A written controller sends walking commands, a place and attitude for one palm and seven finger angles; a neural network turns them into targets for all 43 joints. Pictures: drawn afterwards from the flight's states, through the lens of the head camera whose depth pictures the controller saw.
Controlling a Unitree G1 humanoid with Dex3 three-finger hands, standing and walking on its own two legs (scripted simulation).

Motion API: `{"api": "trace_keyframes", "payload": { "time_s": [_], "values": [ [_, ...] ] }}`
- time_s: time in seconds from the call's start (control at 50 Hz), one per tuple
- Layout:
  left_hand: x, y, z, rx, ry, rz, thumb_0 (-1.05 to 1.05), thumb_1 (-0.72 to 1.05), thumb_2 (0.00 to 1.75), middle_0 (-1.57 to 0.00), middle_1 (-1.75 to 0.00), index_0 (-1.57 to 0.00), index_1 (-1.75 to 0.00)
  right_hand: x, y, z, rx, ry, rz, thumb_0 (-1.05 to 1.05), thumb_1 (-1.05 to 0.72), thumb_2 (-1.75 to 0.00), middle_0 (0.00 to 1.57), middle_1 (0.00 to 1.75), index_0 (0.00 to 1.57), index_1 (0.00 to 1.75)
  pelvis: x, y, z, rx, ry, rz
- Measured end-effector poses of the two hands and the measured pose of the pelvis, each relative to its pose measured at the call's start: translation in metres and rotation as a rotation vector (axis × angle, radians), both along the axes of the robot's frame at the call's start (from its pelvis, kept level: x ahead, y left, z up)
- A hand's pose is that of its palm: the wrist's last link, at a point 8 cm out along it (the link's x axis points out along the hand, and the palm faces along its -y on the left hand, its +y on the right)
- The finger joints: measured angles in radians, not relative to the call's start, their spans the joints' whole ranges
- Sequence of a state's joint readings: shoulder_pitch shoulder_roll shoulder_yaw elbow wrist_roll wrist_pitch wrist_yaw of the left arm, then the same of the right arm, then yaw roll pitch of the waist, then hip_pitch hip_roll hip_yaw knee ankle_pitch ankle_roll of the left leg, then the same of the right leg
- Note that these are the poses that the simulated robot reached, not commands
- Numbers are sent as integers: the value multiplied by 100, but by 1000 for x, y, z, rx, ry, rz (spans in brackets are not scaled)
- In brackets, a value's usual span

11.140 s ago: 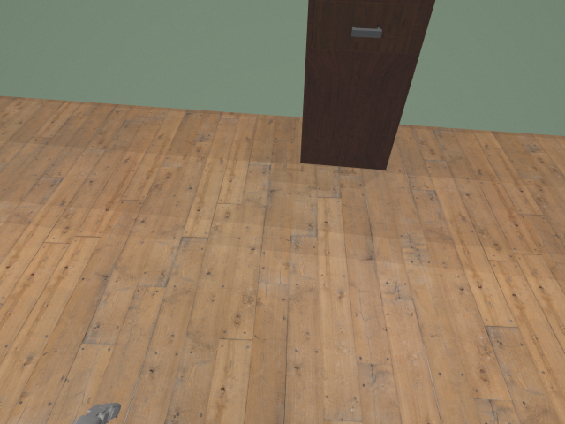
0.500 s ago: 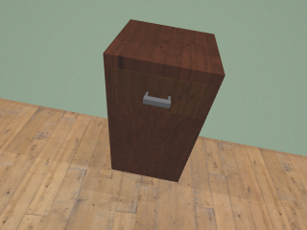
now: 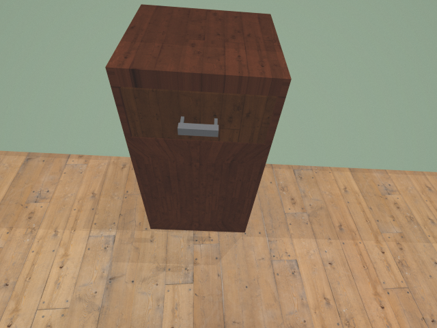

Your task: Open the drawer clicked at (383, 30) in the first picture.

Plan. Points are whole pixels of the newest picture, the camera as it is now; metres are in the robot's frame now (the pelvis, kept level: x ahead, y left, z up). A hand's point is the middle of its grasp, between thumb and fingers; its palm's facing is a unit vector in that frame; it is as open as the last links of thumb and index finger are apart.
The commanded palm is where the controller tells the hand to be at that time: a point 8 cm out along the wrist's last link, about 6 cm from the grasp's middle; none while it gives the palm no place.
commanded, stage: come to a stop and stand still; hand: left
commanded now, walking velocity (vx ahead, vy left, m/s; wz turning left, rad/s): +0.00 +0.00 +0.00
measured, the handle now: (198, 125) +0.65 +0.07 -0.04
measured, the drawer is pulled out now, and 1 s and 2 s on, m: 0.00 0.00 0.00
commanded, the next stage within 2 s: look again from close up in 0.02 s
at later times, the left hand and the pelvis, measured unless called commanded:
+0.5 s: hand out of the picture -0.04 +0.14 -0.17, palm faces +0.05 -0.99 -0.11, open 7.3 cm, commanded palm none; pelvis +0.00 -0.01 +0.01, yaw +0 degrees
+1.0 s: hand out of the picture -0.01 +0.14 -0.18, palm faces +0.02 -0.99 -0.15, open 7.3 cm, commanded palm none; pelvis +0.02 -0.02 +0.00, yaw -1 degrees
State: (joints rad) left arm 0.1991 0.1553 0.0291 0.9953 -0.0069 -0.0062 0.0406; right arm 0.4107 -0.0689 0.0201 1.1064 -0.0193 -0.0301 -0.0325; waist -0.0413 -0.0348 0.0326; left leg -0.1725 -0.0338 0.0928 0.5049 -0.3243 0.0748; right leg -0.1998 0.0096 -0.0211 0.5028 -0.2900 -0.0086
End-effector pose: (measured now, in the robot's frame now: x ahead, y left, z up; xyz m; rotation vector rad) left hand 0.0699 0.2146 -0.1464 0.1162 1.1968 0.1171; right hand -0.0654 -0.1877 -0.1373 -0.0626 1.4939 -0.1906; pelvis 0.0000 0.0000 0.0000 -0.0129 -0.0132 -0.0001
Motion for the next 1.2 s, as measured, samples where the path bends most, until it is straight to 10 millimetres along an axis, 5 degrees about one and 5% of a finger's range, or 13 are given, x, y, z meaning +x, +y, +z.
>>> {"api": "trace_keyframes", "payload": {
  "time_s": [0.24,0.44,0.8,1.0,1.1,1.2],
  "values": [
    [-67,3,1,15,171,40,-1,95,89,-20,-30,-20,-30,70,-35,-1,-63,-126,92,1,-92,-90,20,30,20,30,3,-1,3,2,-18,0],
    [-108,-22,-1,-42,269,54,0,92,89,-20,-30,-20,-30,82,-42,3,-74,-141,122,0,-92,-90,20,30,20,30,0,-4,5,5,-23,2],
    [-102,-22,-2,-33,227,37,0,92,89,-20,-30,-20,-30,34,-24,-1,-16,-57,83,0,-91,-90,20,30,20,30,-8,-8,5,10,-24,3],
    [-87,-29,-1,-5,265,28,0,92,89,-20,-30,-20,-30,15,-38,-10,-2,29,11,0,-91,-90,20,30,21,30,15,-25,-2,20,5,-15],
    [-78,-44,-5,-17,251,77,0,92,89,-20,-30,-20,-30,36,-55,-7,-12,62,43,0,-91,-90,20,30,20,30,33,-37,-4,0,22,14],
    [-88,-61,-7,-65,316,108,0,91,89,-20,-30,-20,-30,106,-67,3,-50,-35,90,0,-91,-90,20,30,20,30,53,-39,0,-4,25,16]
  ]
}}
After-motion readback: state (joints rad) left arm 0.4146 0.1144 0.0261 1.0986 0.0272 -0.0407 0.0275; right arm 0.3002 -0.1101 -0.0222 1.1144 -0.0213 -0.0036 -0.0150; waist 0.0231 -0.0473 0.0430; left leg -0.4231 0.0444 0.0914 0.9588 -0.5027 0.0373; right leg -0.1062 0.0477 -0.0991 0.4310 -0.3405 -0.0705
